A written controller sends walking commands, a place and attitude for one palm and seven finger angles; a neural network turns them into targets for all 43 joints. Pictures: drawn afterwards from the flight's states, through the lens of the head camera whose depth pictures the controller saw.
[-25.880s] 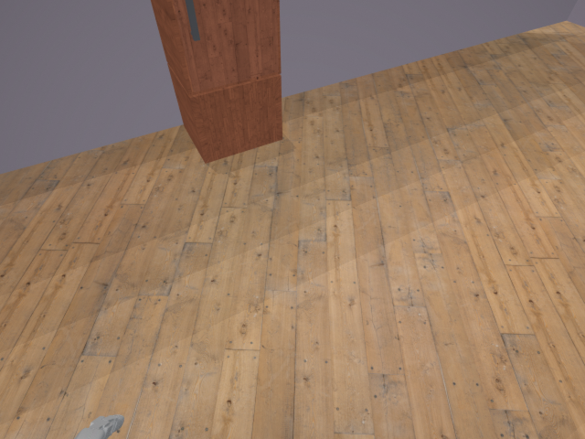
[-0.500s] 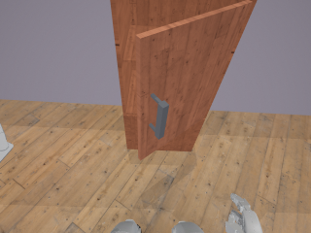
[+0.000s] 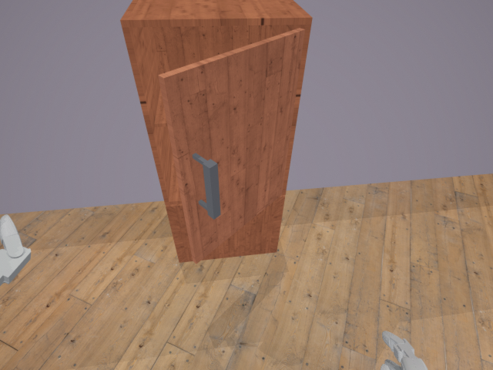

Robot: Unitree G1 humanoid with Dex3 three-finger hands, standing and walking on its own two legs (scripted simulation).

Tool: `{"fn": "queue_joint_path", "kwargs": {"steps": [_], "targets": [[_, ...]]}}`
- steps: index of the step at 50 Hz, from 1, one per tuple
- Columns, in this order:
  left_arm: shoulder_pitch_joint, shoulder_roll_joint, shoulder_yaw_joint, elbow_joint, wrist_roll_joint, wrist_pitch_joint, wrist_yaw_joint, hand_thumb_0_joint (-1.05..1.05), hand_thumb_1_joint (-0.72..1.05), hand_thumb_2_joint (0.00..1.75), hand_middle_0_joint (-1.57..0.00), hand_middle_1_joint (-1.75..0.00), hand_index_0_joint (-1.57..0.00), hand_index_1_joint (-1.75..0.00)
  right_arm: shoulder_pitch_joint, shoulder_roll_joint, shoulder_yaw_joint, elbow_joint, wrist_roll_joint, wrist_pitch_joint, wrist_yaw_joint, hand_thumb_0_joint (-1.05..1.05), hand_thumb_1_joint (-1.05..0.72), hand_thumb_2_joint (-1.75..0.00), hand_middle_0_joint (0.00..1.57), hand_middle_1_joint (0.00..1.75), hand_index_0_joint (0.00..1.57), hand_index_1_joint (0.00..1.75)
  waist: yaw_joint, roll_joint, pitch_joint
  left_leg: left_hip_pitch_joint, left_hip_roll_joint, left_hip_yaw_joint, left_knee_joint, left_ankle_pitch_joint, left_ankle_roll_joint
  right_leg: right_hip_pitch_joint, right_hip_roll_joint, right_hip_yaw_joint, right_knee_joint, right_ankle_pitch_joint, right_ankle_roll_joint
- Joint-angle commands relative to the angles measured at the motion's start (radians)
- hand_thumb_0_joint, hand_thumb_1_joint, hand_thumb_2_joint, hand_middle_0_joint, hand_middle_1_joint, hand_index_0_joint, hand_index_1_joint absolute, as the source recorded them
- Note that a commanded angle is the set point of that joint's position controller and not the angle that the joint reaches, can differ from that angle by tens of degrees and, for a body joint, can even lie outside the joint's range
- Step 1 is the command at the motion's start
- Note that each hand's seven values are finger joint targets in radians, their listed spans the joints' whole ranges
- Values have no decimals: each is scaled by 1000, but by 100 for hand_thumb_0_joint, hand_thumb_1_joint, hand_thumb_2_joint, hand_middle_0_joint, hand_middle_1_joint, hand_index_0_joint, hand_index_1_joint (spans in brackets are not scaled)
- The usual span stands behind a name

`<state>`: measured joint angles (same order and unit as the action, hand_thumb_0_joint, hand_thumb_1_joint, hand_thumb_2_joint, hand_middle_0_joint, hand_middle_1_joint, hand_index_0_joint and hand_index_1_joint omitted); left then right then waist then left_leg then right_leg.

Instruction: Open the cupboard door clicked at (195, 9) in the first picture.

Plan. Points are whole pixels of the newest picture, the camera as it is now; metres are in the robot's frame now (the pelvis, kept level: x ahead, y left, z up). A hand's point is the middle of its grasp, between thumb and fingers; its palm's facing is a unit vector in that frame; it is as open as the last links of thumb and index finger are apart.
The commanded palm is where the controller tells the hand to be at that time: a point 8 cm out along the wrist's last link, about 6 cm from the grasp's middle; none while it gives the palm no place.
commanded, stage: stop stepping back and stand still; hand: left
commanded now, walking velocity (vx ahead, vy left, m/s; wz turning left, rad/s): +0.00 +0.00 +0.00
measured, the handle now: (206, 186) +0.53 +0.12 -0.01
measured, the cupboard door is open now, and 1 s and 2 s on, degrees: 39 39 39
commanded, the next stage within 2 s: let the arm hang, fingers relaxed in 1.26 s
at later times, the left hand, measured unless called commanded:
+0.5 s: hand (17, 308) +0.15 +0.26 +0.16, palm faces +0.45 -0.77 -0.45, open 7.5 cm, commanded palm +0.08 +0.29 +0.19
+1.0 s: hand out of the picture +0.14 +0.28 +0.16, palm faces +0.44 -0.78 -0.44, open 7.5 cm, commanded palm +0.08 +0.31 +0.19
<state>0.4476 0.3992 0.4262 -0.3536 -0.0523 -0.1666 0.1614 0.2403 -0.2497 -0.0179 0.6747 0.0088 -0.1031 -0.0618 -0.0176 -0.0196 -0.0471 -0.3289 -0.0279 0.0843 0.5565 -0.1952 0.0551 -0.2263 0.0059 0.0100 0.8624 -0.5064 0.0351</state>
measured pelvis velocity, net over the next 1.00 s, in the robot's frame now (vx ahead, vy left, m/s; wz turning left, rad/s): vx -0.06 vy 0.01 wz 0.01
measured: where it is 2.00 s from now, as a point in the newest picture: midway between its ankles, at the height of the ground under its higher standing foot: outside the picture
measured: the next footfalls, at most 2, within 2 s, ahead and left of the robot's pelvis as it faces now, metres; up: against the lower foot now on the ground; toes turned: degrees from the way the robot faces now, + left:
right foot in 0.08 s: +0.04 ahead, -0.10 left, +0.00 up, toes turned -2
left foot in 0.40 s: -0.04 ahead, +0.11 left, +0.00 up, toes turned +4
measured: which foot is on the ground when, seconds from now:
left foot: down 0.00-0.12, up 0.14-0.38, down 0.40-1.00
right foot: up 0.00-0.06, down 0.08-1.00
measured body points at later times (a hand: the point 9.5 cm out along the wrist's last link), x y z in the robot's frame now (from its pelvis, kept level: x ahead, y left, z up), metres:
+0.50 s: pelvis -0.06 -0.01 +0.01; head -0.05 -0.01 +0.46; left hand +0.12 +0.30 +0.19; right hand +0.10 -0.25 -0.08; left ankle -0.08 +0.11 -0.73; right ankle +0.00 -0.10 -0.73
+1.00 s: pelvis -0.06 +0.01 +0.01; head -0.05 +0.02 +0.46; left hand +0.11 +0.32 +0.19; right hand +0.09 -0.22 -0.07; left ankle -0.08 +0.11 -0.73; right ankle +0.00 -0.10 -0.73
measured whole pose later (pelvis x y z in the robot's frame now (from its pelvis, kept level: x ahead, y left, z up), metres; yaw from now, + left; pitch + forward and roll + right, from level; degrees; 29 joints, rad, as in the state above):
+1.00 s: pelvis -0.06 +0.01 +0.01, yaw +1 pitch -1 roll +0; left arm 0.50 0.37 0.38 -0.44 -0.01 -0.18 0.16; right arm 0.25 -0.20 0.01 0.63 0.00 -0.13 -0.07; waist 0.02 -0.02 0.04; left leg -0.16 -0.01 0.06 0.45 -0.28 0.03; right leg -0.27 -0.01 -0.04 0.42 -0.14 -0.01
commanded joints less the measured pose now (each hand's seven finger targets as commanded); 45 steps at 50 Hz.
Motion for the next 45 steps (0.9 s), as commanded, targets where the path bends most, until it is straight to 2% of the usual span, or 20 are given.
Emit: {"fn": "queue_joint_path", "kwargs": {"steps": [1, 3, 4, 5, 6, 7, 9, 11, 12, 14, 17, 19, 20, 21, 23, 26, 29, 35, 38, 45], "targets": [[-9, 239, 126, -282, 18, -57, 17, 0, 90, 90, -20, -30, -20, -30, -130, -94, -24, -173, -7, -80, -12, 0, -90, -90, 20, 30, 20, 30, 26, 110, 79, -190, 234, -295, -395, -340, 84, 92, -10, -50, -130, 18, -28], [67, 216, 124, -332, 27, -67, 17, 0, 90, 90, -20, -30, -20, -30, -152, -80, -19, -213, -1, -72, -15, 0, -90, -90, 20, 30, 20, 30, 30, 221, 74, -361, 173, -185, -366, -499, 32, 264, 7, -98, -234, 104, -36], [102, 227, 144, -342, 33, -75, 18, 0, 90, 90, -20, -30, -20, -30, -148, -71, -19, -226, -1, -66, -15, 0, -90, -90, 20, 30, 20, 30, 29, 225, 66, -399, 137, -140, -300, -499, 11, 291, -11, -66, -286, 101, -47], [109, 232, 150, -359, 38, -82, 17, 0, 90, 90, -20, -30, -20, -30, -143, -65, -24, -239, -5, -57, -12, 0, -90, -90, 20, 30, 20, 30, 24, 166, 72, -374, 77, -76, -145, -459, -18, 206, -66, 25, -395, 2, -76], [105, 273, 181, -387, 38, -89, 18, 0, 90, 90, -20, -30, -20, -30, -131, -58, -35, -241, -9, -45, -10, 0, -90, -90, 20, 30, 20, 30, 24, -23, 67, -257, 9, -30, 136, -365, -53, 1, -200, 252, -612, -191, -129], [68, 260, 165, -396, 35, -89, 18, 0, 90, 90, -20, -30, -20, -30, -138, -54, -35, -220, -9, -43, -8, 0, -90, -90, 20, 30, 20, 30, 30, -176, 98, -170, -15, -70, 453, -293, -72, -245, -362, 565, -792, -392, -199], [24, 230, 154, -348, 39, -109, 17, 0, 90, 90, -20, -30, -20, -30, -86, -70, -38, -172, -26, -51, -13, 0, -90, -90, 20, 30, 20, 30, -14, -95, 105, -127, 29, -119, 606, -179, -79, -333, -333, 458, -771, -302, -185], [-17, 206, 134, -269, 37, -112, 13, 0, 90, 90, -20, -30, -20, -30, -78, -47, -17, -169, -22, -48, -20, 0, -90, -90, 20, 30, 20, 30, -19, -48, 61, -84, 62, -89, 441, -139, -75, -230, -240, 253, -686, -120, -140], [-23, 208, 133, -225, 41, -114, 17, 0, 90, 90, -20, -30, -20, -30, -88, -44, -16, -167, -19, -55, -32, 0, -90, -90, 20, 30, 20, 30, -7, -48, 56, -41, 58, -63, 343, -149, -64, -208, -212, 213, -670, -58, -132], [-52, 177, 102, -178, 43, -114, 27, 0, 90, 90, -20, -30, -20, -30, -92, -48, -18, -158, -17, -73, -43, 0, -90, -90, 20, 30, 20, 30, 14, -78, 41, 24, 37, -32, 166, -199, -42, -145, -202, 192, -663, -28, -131], [-34, 136, 56, -170, 43, -102, 30, 0, 90, 90, -20, -30, -20, -30, -63, -62, -18, -146, -21, -95, -41, 0, -90, -90, 20, 30, 20, 30, 14, -59, 17, 120, 22, -23, -109, -151, -26, -44, -161, 168, -633, 48, -87], [-24, 147, 60, -236, 39, -108, 26, 0, 90, 90, -20, -30, -20, -30, -70, -90, -29, -164, -18, -100, -31, 0, -90, -90, 20, 30, 20, 30, 23, 23, -10, 139, 104, -131, -227, -75, -1, 37, -89, 123, -523, 215, -43], [-29, 156, 64, -282, 40, -111, 25, 0, 90, 90, -20, -30, -20, -30, -75, -104, -32, -179, -13, -98, -24, 0, -90, -90, 20, 30, 20, 30, 28, 55, -34, 152, 156, -193, -220, 52, 14, 49, -51, 85, -456, 329, -26], [-15, 183, 86, -309, 39, -109, 25, 0, 90, 90, -20, -30, -20, -30, -74, -103, -34, -183, -6, -97, -21, 0, -90, -90, 20, 30, 20, 30, 30, 55, -83, 182, 182, -202, -199, 192, 11, 80, -36, 48, -397, 450, -22], [36, 196, 112, -348, 37, -106, 18, 0, 90, 90, -20, -30, -20, -30, -95, -72, -15, -189, -9, -93, -17, 0, -90, -90, 20, 30, 20, 30, 25, 150, -79, 103, 159, -149, -201, 278, -12, 132, -30, 7, -367, 520, -23], [38, 221, 141, -389, 33, -106, 16, 0, 90, 90, -20, -30, -20, -30, -104, -75, -18, -197, -9, -96, -12, 0, -90, -90, 20, 30, 20, 30, 27, 125, -55, -6, 127, -105, -196, 141, -29, 217, -36, 16, -383, 546, -27], [101, 187, 133, -344, 24, -104, 19, 0, 90, 90, -20, -30, -20, -30, -92, -69, -17, -202, -8, -91, -5, 0, -90, -90, 20, 30, 20, 30, 22, 85, -51, -20, 95, -91, -170, 19, -37, 218, -61, 66, -429, 539, -41], [78, 155, 105, -223, 21, -92, 12, 0, 90, 90, -20, -30, -20, -30, -87, -71, -16, -193, -8, -67, -5, 0, -90, -90, 20, 30, 20, 30, 13, 28, 40, -34, 81, -99, -192, -162, -34, 93, -60, 109, -550, 264, -35], [17, 146, 76, -219, 28, -88, 8, 0, 90, 90, -20, -30, -20, -30, -89, -79, -16, -191, -8, -66, -9, 0, -90, -90, 20, 30, 20, 30, 12, 42, 60, -30, 85, -109, -227, -181, -32, 70, -47, 90, -564, 209, -28], [-38, 162, 73, -325, 43, -85, 18, 0, 90, 90, -20, -30, -20, -30, -95, -80, -15, -204, -7, -83, -20, 0, -90, -90, 20, 30, 20, 30, 29, 128, -13, -56, 113, -124, -293, -91, -24, 217, -16, 8, -429, 431, -15]]}}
